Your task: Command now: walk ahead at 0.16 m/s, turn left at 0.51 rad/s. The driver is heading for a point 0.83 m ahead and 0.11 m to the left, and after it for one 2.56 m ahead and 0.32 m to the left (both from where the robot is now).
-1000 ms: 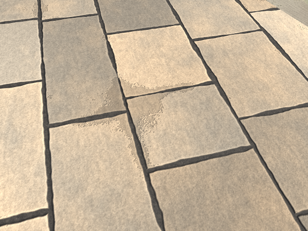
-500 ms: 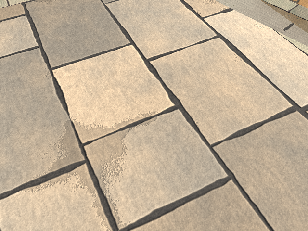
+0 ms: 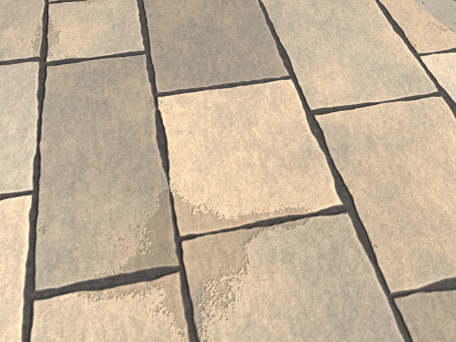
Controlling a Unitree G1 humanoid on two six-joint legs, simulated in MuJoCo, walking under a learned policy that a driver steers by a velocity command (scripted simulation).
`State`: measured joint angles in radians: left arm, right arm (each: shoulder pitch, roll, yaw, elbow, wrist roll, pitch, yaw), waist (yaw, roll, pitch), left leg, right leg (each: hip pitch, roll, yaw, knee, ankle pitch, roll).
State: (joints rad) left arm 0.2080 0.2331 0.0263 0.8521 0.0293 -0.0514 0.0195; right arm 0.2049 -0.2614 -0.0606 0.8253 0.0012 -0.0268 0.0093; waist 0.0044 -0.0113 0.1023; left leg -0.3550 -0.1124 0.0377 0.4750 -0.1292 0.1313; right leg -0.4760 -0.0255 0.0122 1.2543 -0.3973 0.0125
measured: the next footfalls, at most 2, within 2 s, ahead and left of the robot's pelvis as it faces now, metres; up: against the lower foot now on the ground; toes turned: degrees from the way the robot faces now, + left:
right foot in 0.44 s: +0.17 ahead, -0.13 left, +0.00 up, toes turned +21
left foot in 0.88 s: +0.05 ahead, +0.05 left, +0.00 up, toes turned +22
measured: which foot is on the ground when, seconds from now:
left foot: down 0.00-0.44, up 0.46-0.86, down 0.88-1.00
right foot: up 0.00-0.42, down 0.44-0.88, up 0.90-1.00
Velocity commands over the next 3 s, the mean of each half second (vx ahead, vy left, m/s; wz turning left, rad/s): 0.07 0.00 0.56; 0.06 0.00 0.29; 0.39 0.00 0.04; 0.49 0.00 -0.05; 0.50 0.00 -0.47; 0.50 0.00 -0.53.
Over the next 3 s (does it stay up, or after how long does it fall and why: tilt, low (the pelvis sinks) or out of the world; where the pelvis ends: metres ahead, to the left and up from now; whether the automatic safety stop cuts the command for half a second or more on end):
stays up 1.04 0.25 0.00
